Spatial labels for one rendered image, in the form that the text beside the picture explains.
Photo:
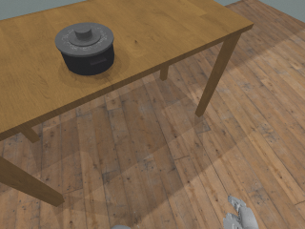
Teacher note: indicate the right robot hand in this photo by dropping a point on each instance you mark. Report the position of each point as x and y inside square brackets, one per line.
[245, 216]

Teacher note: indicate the table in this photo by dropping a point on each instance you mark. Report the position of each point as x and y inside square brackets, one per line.
[148, 36]

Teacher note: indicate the lid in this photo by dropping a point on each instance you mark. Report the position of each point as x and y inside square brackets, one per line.
[100, 40]

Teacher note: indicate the knob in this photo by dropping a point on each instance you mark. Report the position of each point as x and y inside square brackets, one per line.
[83, 31]

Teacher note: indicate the pot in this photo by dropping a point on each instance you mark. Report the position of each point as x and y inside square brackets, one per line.
[90, 65]

